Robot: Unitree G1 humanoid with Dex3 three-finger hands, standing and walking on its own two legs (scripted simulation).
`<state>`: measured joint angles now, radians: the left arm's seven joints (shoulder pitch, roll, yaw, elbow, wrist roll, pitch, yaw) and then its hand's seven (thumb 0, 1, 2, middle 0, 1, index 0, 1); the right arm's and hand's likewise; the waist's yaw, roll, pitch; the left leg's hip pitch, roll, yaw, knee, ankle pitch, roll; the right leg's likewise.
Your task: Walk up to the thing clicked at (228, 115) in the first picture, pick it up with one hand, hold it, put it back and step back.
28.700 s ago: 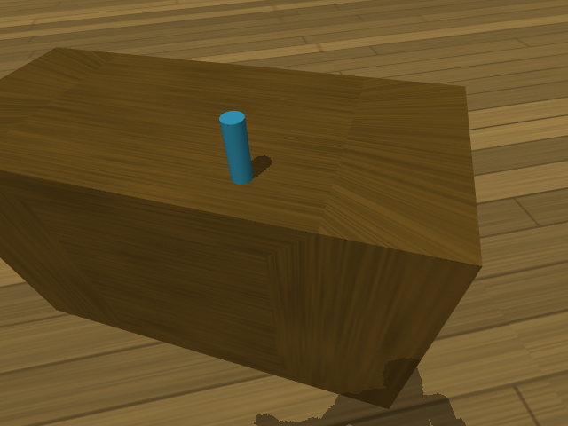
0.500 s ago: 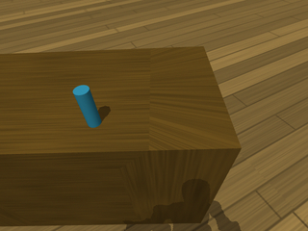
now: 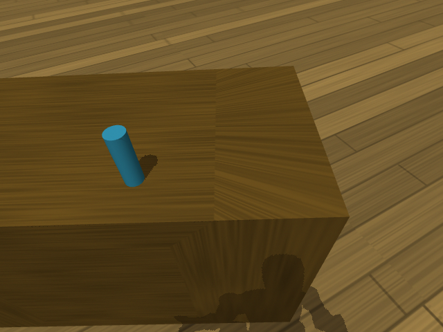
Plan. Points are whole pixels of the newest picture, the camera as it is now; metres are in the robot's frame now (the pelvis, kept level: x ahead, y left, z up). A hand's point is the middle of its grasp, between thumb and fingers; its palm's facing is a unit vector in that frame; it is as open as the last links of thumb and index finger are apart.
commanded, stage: stand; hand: left
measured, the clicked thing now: (125, 158) +0.45 +0.24 +0.09
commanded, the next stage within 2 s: step back in 0.62 s
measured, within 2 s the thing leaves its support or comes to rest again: neither
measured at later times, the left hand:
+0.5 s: hand out of the picture +0.08 +0.25 -0.16, palm faces -0.04 -0.94 -0.35, open 7.4 cm
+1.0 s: hand out of the picture +0.04 +0.28 -0.17, palm faces -0.07 -0.92 -0.39, open 7.4 cm
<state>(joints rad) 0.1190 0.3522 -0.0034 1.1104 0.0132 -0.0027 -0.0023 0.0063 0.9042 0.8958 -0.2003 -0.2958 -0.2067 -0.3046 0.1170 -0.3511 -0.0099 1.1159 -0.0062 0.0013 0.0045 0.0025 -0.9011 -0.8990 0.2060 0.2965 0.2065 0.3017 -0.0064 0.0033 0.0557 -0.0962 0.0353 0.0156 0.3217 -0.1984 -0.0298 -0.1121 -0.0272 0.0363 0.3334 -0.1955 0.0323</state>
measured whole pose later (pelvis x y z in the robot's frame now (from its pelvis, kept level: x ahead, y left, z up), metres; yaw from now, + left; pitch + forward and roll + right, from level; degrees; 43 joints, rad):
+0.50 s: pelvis +0.00 +0.00 +0.00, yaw +0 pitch -2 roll +0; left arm 0.12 0.35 0.00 1.11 0.01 0.00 0.00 0.01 0.90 0.90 -0.20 -0.30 -0.21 -0.30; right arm 0.12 -0.35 -0.01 1.11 -0.01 0.00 0.00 0.00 -0.90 -0.90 0.21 0.30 0.21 0.30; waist -0.01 0.00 0.05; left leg -0.09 0.04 0.02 0.32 -0.20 -0.03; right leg -0.10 -0.02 0.04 0.33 -0.19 0.03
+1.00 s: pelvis -0.07 +0.02 -0.02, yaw -1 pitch +0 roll +0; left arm 0.07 0.38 0.05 0.93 0.04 0.05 0.00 0.01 0.90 0.90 -0.20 -0.30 -0.21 -0.30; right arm 0.10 -0.42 -0.07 0.97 0.01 0.06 0.01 0.00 -0.90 -0.90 0.20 0.30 0.20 0.30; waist -0.01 -0.01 0.18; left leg -0.35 -0.05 -0.03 0.87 -0.52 0.04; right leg -0.37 -0.04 0.07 0.59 -0.21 0.03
